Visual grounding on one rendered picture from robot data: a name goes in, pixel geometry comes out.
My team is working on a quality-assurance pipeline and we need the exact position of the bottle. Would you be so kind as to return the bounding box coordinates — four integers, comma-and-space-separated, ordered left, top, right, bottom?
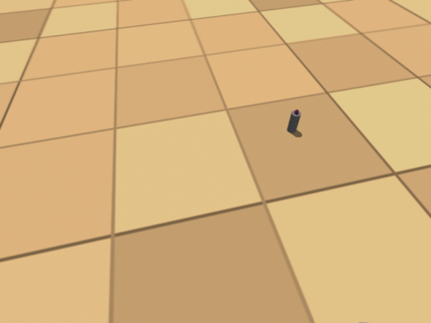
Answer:
287, 110, 301, 133

